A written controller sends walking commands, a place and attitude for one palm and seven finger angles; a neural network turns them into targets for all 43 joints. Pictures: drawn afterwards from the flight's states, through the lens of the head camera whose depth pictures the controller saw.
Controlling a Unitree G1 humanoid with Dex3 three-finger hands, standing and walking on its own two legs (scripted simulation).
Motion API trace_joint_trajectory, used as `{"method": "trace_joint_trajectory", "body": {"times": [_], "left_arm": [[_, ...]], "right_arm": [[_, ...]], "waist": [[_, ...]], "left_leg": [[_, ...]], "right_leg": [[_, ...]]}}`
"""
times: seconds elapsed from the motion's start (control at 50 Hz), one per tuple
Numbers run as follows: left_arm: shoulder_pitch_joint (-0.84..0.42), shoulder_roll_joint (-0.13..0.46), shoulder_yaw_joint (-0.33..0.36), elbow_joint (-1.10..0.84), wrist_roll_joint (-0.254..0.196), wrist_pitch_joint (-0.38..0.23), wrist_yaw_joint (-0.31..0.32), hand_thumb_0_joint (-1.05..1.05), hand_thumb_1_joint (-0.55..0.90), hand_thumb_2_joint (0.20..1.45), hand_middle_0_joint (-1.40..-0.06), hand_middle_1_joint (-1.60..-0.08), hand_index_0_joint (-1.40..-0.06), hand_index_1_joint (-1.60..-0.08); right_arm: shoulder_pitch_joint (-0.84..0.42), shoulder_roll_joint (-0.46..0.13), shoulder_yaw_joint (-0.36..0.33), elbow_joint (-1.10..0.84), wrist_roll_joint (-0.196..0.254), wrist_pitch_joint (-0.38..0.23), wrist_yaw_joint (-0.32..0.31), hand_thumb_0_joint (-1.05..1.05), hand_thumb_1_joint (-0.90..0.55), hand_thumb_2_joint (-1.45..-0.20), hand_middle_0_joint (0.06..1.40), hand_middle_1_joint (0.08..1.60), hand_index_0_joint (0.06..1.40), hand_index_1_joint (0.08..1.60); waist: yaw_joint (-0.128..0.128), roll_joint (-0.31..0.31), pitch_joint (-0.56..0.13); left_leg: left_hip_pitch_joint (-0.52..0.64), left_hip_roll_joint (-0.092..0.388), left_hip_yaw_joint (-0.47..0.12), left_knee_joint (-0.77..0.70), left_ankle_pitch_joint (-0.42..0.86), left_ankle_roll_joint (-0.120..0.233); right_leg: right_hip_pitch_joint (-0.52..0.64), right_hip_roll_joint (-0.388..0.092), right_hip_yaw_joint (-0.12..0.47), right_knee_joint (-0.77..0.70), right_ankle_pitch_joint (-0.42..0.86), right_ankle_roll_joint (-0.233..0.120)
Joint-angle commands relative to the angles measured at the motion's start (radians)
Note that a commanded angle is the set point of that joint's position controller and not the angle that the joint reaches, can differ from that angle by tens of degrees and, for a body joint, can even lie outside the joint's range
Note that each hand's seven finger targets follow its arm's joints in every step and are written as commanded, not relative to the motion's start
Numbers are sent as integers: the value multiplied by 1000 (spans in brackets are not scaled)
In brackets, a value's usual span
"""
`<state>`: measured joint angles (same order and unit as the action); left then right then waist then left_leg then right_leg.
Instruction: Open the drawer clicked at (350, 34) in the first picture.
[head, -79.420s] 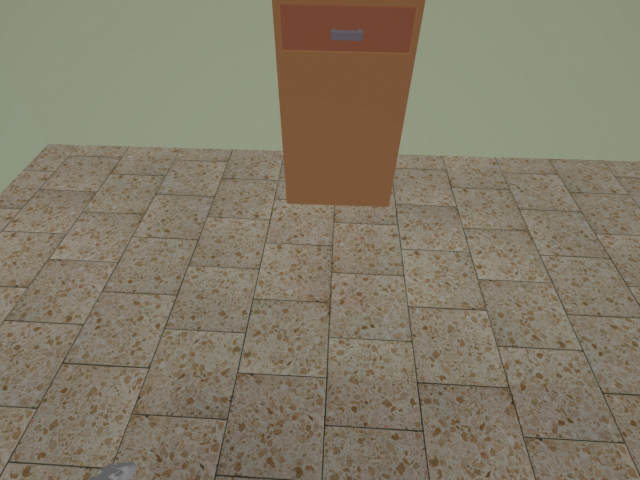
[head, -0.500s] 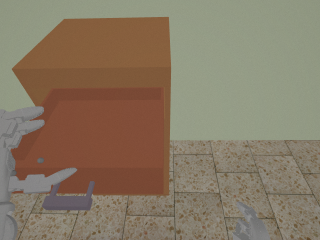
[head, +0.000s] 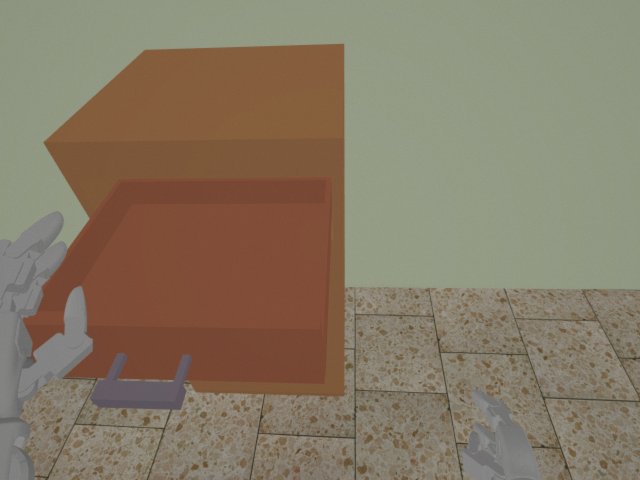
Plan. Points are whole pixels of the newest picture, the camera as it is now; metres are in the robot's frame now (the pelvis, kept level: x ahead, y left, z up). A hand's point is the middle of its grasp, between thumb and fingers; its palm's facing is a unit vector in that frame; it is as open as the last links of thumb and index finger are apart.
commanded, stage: draw the hand back to the body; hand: left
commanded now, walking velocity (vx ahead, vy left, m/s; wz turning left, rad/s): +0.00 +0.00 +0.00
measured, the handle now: (146, 378) +0.22 +0.26 +0.02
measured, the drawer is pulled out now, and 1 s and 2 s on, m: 0.30 0.30 0.30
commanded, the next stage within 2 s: step back with the hand held close in 0.08 s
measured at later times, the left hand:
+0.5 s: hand (72, 350) +0.17 +0.24 +0.18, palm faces +0.31 -0.80 -0.51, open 7.4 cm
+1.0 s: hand out of the picture +0.09 +0.26 +0.19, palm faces +0.45 -0.79 -0.41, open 7.4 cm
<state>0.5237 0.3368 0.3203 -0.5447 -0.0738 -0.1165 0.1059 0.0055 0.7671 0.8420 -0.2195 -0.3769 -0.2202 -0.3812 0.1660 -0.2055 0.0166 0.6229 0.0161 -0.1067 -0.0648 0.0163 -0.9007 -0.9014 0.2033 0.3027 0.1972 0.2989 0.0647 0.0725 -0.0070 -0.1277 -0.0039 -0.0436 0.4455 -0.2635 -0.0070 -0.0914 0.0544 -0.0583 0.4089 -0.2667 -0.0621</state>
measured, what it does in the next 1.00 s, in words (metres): walks backwards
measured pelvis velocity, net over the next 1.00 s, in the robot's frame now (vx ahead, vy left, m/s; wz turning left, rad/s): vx -0.10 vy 0.02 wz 0.03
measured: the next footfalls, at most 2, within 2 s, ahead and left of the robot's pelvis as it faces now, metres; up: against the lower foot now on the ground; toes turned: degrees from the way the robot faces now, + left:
left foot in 1.06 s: -0.06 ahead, +0.14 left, +0.00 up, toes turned +3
right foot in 1.34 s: -0.21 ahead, -0.13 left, +0.00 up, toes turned +4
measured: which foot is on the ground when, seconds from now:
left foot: down 0.00-0.92, up 0.94-1.00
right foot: down 0.00-1.00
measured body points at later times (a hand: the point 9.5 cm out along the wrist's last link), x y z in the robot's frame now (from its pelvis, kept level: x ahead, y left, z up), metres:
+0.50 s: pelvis -0.03 +0.02 +0.00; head +0.00 +0.01 +0.45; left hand +0.15 +0.29 +0.21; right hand +0.14 -0.23 -0.09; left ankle -0.01 +0.13 -0.74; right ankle -0.02 -0.07 -0.74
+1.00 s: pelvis -0.10 +0.02 -0.02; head -0.09 +0.04 +0.43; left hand +0.06 +0.30 +0.22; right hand +0.07 -0.20 -0.10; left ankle -0.07 +0.13 -0.71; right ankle -0.02 -0.07 -0.74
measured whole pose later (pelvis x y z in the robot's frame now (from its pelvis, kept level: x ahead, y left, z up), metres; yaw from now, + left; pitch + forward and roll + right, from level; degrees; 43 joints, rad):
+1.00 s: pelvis -0.10 +0.02 -0.02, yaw +2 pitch +0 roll -1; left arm 0.54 0.39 0.41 -0.70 -0.02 -0.21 0.15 0.01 0.88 0.89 -0.21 -0.30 -0.21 -0.30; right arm 0.22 -0.19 0.01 0.60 -0.01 -0.09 -0.05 0.01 -0.90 -0.90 0.21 0.30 0.20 0.30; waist 0.00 -0.02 0.00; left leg -0.47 -0.02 -0.02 0.89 -0.44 0.00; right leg -0.40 0.01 -0.08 0.60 -0.21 -0.05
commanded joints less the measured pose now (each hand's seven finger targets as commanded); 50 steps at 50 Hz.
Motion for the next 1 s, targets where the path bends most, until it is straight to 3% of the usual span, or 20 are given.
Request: {"method": "trace_joint_trajectory", "body": {"times": [0.0, 0.06, 0.12, 0.16, 0.18, 0.2, 0.24, 0.28, 0.36, 0.44, 0.5, 0.58, 0.76, 0.8, 0.84, 0.88, 0.9, 0.92, 0.94, 0.98], "left_arm": [[-84, 181, 123, -200, -6, -63, 20, 0, 900, 900, -200, -300, -200, -300], [-107, 179, 115, -213, -3, -66, 17, 0, 900, 900, -200, -300, -200, -300], [-70, 177, 126, -172, -8, -68, 19, 0, 900, 900, -200, -300, -200, -300], [-94, 180, 121, -199, -7, -73, 15, 0, 900, 900, -200, -300, -200, -300], [-203, 308, 255, -258, -1, -108, 24, 0, 900, 900, -200, -300, -200, -300], [-127, 234, 198, -175, 5, -116, 15, 0, 900, 900, -200, -300, -200, -300], [-78, 201, 158, -158, 14, -112, 10, 0, 900, 900, -200, -300, -200, -300], [-36, 207, 168, -188, 16, -129, 11, 0, 900, 900, -200, -300, -200, -300], [34, 235, 204, -279, 16, -139, 19, 0, 900, 900, -200, -300, -200, -300], [90, 256, 240, -326, 17, -139, 28, 0, 900, 900, -200, -300, -200, -300], [125, 260, 254, -338, 12, -137, 33, 0, 900, 900, -200, -300, -200, -300], [136, 258, 257, -347, 14, -138, 38, 0, 900, 900, -200, -300, -200, -300], [55, 229, 245, -384, 49, -148, 70, 0, 900, 900, -200, -300, -200, -300], [55, 204, 226, -367, 50, -147, 78, 0, 900, 900, -200, -300, -200, -300], [24, 212, 223, -368, 50, -140, 81, 0, 900, 900, -200, -300, -200, -300], [-12, 229, 221, -363, 48, -144, 85, 0, 900, 900, -200, -300, -200, -300], [-48, 243, 223, -337, 40, -141, 81, 0, 900, 900, -200, -300, -200, -300], [-57, 239, 211, -321, 38, -137, 75, 0, 900, 900, -200, -300, -200, -300], [-65, 238, 206, -325, 41, -136, 68, 0, 900, 900, -200, -300, -200, -300], [-55, 257, 236, -313, 38, -131, 63, 0, 900, 900, -200, -300, -200, -300]], "right_arm": [[-136, -86, -29, -166, 0, -55, -8, 0, -900, -900, 200, 300, 200, 300], [-138, -90, -30, -164, 1, -61, -7, 0, -900, -900, 200, 300, 200, 300], [-140, -88, -35, -162, 0, -60, -8, 0, -900, -900, 200, 300, 200, 300], [-141, -91, -35, -164, 2, -64, -7, 0, -900, -900, 200, 300, 200, 300], [-90, -122, -37, -191, 12, -47, -2, 0, -900, -900, 200, 300, 200, 300], [-85, -103, -36, -167, 6, -34, 1, 0, -900, -900, 200, 300, 200, 300], [-95, -105, -41, -176, 11, -23, 4, 0, -900, -900, 200, 300, 200, 300], [-97, -112, -49, -180, 9, -23, 3, 0, -900, -900, 200, 300, 200, 300], [-97, -129, -62, -204, 7, -9, 5, 0, -900, -900, 200, 300, 200, 300], [-91, -122, -74, -220, 9, 9, 2, 0, -900, -900, 200, 300, 200, 300], [-85, -123, -77, -225, 7, 11, -2, 0, -900, -900, 200, 300, 200, 300], [-82, -125, -76, -229, 1, 9, -3, 0, -900, -900, 200, 300, 200, 300], [-45, -137, -69, -229, -48, -42, -15, 0, -900, -900, 200, 300, 200, 300], [-25, -136, -68, -222, -47, -54, -15, 0, -900, -900, 200, 300, 200, 300], [-24, -133, -66, -228, -35, -57, -9, 0, -900, -900, 200, 300, 200, 300], [-8, -130, -74, -206, -28, -50, -8, 0, -900, -900, 200, 300, 200, 300], [-18, -118, -73, -193, -16, -44, -2, 0, -900, -900, 200, 300, 200, 300], [-30, -112, -67, -184, -16, -38, 4, 0, -900, -900, 200, 300, 200, 300], [-43, -109, -58, -188, -15, -36, 7, 0, -900, -900, 200, 300, 200, 300], [-65, -91, -36, -201, -18, -31, 2, 0, -900, -900, 200, 300, 200, 300]], "waist": [[-8, -12, -37], [-10, 16, -28], [-5, -52, -35], [-6, -17, -38], [-51, -30, 66], [-58, -104, 38], [-64, -167, 18], [-64, -107, -38], [-58, -14, -140], [-63, -60, -194], [-64, -31, -204], [-62, 11, -174], [-73, 119, -69], [-79, 107, -71], [-87, -2, -73], [-98, -174, -85], [-86, -221, -82], [-81, -239, -73], [-84, -253, -71], [-86, -203, -44]], "left_leg": [[42, 31, 26, -33, 213, 27], [46, 30, 23, -34, 199, 24], [40, 30, 24, -34, 182, 31], [43, 29, 23, -38, 181, 28], [-39, 34, -19, 13, 101, 47], [-35, 26, -28, 52, 77, 48], [-28, 16, -18, 117, 74, 46], [-31, 19, -15, 110, 100, 42], [-51, 68, -30, 28, 298, 41], [-95, 94, -49, 38, 409, 42], [-121, 105, -69, 32, 424, 39], [-200, 130, -108, -17, 355, 45], [-519, 222, -194, -153, -95, 97], [-513, 202, -181, -98, -135, 95], [-481, 126, -130, 24, -250, 66], [-286, -5, -32, 338, -249, 11], [-172, -19, 8, 530, -231, 1], [-150, -3, 12, 626, -253, 5], [-157, 15, 13, 600, -230, 13], [-188, 35, 31, 306, -179, 13]], "right_leg": [[-62, -90, 43, -94, 214, 44], [-73, -87, 45, -104, 184, 39], [-68, -86, 45, -107, 167, 45], [-67, -89, 50, -113, 161, 42], [-203, -144, 170, -179, 148, 40], [-209, -172, 160, -193, 116, 31], [-240, -209, 176, -197, 125, 17], [-211, -227, 165, -151, 192, -1], [-115, -178, 96, -29, 299, 32], [-55, -159, 84, 32, 398, 42], [-51, -151, 79, 57, 394, 35], [-55, -119, 59, 90, 279, 43], [-21, -50, 58, 276, -83, 56], [-28, -60, 72, 236, -73, 49], [-95, -125, 153, 112, -28, 21], [-344, -315, 383, -135, -190, -68], [-497, -402, 418, -223, -360, -96], [-540, -414, 385, -244, -407, -103], [-504, -391, 322, -208, -310, -92], [-381, -300, 192, -98, -44, -47]]}}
